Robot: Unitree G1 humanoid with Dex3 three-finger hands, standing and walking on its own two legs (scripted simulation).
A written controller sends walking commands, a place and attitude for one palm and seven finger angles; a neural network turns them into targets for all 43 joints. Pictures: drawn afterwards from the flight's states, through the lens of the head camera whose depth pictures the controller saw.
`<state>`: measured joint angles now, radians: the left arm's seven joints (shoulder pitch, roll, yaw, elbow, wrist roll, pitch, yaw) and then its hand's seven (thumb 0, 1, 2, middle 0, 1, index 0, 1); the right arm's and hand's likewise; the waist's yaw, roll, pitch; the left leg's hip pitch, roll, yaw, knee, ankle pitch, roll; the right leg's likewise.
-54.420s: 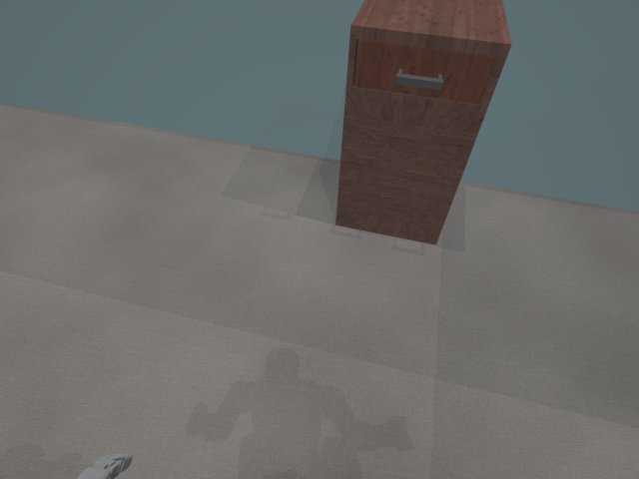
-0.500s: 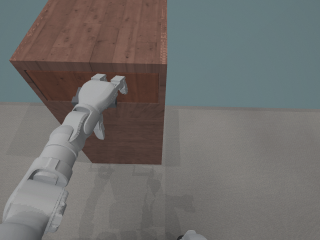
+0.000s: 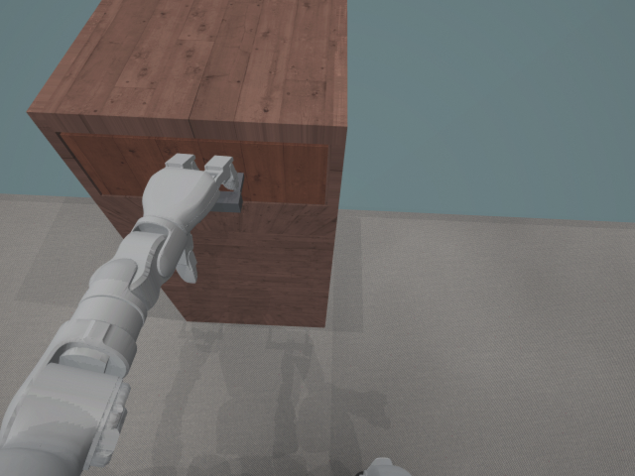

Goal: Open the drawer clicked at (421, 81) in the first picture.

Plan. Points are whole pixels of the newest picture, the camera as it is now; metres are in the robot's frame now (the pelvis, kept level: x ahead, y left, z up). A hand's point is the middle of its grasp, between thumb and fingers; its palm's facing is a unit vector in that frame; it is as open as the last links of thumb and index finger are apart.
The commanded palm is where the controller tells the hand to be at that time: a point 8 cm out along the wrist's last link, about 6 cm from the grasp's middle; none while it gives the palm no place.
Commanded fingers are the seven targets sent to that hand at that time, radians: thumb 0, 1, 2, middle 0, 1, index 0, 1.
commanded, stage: lower the fingers behind the handle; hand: left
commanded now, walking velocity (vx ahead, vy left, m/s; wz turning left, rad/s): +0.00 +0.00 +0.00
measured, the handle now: (200, 189) +0.53 +0.19 -0.01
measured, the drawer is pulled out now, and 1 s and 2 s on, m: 0.00 0.00 0.01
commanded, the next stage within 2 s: close the thumb around the handle in 1.14 s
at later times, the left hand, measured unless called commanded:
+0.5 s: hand (187, 220) +0.46 +0.19 +0.00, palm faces -0.11 -0.02 -0.99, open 14.0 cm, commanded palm +0.43 +0.20 +0.04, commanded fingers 0.00 -0.50 0.30 -0.30 -1.20 -0.30 -1.20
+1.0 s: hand (193, 230) +0.46 +0.19 -0.03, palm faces -0.09 -0.01 -1.00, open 13.9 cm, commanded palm +0.43 +0.20 +0.02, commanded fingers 0.00 -0.50 0.30 -0.30 -1.20 -0.30 -1.20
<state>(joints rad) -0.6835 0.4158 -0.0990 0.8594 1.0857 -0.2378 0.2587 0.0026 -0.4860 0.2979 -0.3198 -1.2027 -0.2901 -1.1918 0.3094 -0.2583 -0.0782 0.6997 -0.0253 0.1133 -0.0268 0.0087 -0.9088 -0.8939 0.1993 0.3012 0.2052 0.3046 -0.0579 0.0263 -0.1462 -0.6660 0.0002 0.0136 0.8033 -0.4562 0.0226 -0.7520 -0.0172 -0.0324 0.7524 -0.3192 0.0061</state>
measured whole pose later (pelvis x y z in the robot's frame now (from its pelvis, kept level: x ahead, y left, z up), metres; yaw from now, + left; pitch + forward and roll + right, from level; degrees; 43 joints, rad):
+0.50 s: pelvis -0.01 -0.01 -0.01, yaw -1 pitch +21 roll +0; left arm -0.76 0.49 -0.04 1.02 1.09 -0.14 0.29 0.00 -0.49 0.30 -0.26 -1.19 -0.28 -1.18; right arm 0.36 -0.27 -0.06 0.70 -0.02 0.11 -0.04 0.01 -0.91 -0.89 0.20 0.30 0.21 0.30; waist -0.10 0.04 -0.15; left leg -0.76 0.02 0.03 0.85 -0.46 0.01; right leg -0.86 0.00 -0.01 0.81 -0.32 -0.01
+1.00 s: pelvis -0.01 +0.00 -0.02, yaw -2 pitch +23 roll -1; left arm -0.72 0.45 -0.02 1.02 1.12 -0.09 0.38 0.00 -0.49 0.30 -0.25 -1.17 -0.31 -1.19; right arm 0.31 -0.24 -0.05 0.70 -0.03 0.10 -0.01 0.01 -0.91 -0.89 0.20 0.30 0.21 0.30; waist -0.10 0.05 -0.16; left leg -0.83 0.02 0.04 0.92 -0.49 0.02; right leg -0.94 0.00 0.00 0.87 -0.34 0.00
